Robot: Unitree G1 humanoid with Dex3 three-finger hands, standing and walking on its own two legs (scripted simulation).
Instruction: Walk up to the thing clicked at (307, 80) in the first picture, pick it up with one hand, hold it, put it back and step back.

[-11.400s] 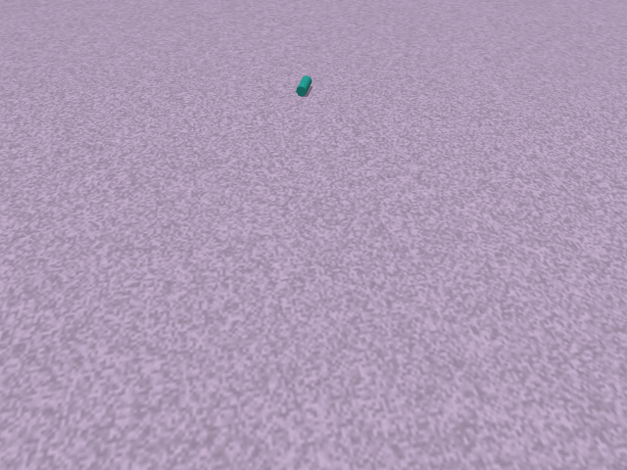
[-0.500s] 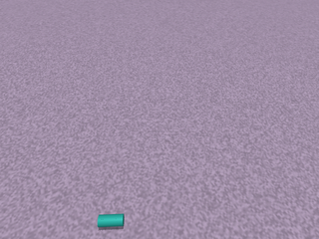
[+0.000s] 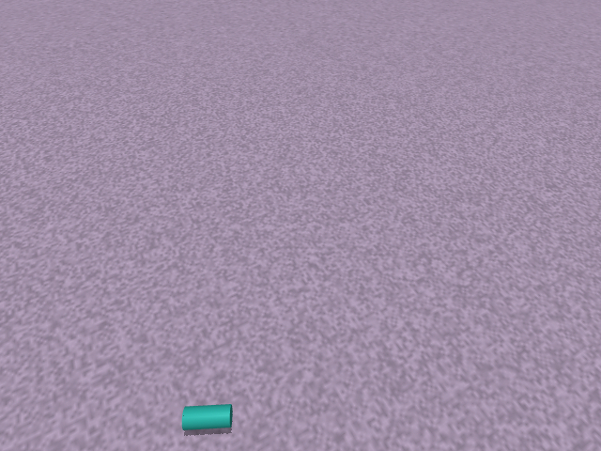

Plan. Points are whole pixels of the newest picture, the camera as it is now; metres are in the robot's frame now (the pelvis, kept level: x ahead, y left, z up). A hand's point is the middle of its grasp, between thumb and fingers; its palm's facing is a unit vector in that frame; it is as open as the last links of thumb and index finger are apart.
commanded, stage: stand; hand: left
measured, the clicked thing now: (207, 416) +0.36 +0.26 -0.75
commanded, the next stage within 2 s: walk up in 0.28 s
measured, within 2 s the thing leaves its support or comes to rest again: neither
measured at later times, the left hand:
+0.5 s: hand out of the picture +0.07 +0.28 -0.16, palm faces +0.01 -0.92 -0.38, open 7.4 cm
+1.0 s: hand out of the picture -0.05 +0.32 -0.18, palm faces -0.06 -0.91 -0.40, open 7.4 cm
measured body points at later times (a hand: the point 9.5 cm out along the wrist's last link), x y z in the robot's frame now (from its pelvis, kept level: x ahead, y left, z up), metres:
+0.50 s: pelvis -0.04 +0.01 -0.01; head +0.01 +0.01 +0.43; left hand +0.07 +0.32 -0.14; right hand +0.06 -0.31 -0.14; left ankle -0.05 +0.12 -0.72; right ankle -0.01 -0.09 -0.75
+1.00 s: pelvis -0.16 +0.04 -0.03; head -0.08 +0.05 +0.41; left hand -0.04 +0.37 -0.15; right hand -0.06 -0.27 -0.14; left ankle -0.10 +0.19 -0.75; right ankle -0.20 -0.10 -0.73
